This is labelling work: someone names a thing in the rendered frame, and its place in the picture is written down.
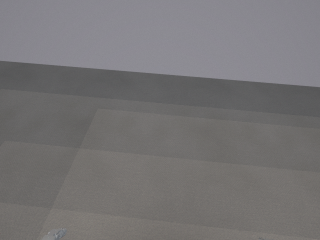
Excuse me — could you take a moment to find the robot left hand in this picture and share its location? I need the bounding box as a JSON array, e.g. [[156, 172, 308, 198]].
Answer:
[[40, 228, 67, 240]]

